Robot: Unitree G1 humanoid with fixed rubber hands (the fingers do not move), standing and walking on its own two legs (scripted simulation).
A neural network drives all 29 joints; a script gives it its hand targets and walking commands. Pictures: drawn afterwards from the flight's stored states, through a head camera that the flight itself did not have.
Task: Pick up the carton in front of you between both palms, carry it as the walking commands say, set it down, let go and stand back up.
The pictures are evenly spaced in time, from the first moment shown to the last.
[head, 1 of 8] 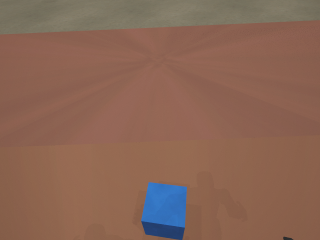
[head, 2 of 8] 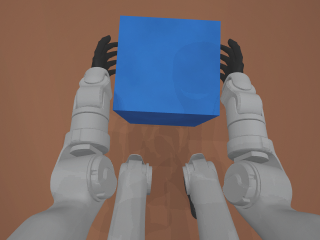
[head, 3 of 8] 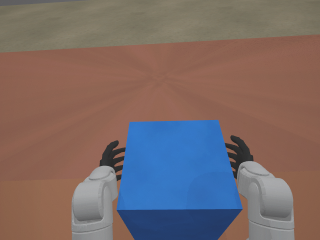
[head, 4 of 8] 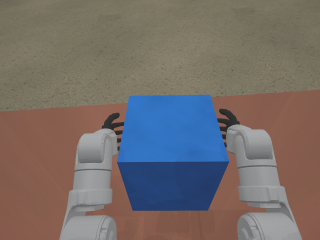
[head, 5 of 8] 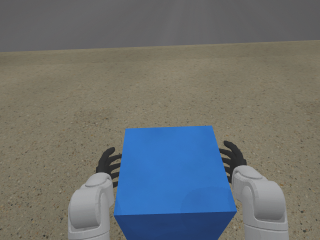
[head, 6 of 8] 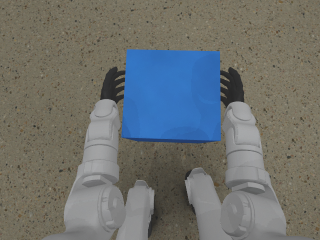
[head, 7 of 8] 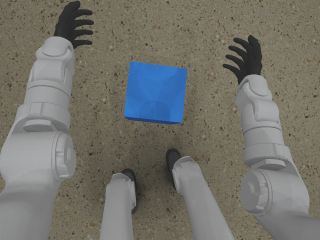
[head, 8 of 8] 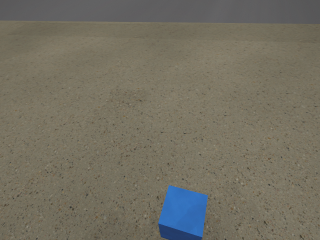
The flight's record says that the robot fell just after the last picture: no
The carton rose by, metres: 0.69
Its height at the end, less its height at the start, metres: -0.24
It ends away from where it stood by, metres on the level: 4.67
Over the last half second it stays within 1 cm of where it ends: yes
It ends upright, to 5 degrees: yes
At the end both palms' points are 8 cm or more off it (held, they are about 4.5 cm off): yes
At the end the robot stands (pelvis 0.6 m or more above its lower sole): yes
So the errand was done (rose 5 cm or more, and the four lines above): yes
